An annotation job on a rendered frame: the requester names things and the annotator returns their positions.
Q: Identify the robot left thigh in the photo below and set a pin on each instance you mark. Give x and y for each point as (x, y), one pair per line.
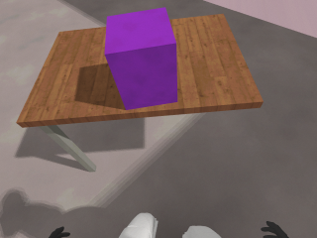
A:
(144, 225)

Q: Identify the table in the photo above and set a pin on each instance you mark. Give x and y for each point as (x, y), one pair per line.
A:
(76, 85)

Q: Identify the robot right thigh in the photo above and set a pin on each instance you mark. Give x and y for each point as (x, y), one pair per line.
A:
(200, 232)

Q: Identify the robot thigh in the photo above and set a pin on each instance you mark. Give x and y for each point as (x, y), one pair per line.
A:
(144, 225)
(200, 232)

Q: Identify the left robot hand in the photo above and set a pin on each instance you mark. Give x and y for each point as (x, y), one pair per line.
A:
(59, 234)

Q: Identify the carton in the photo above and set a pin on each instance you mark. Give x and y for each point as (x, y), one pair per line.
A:
(140, 49)

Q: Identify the right robot hand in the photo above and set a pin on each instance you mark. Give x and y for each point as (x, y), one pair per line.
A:
(275, 229)

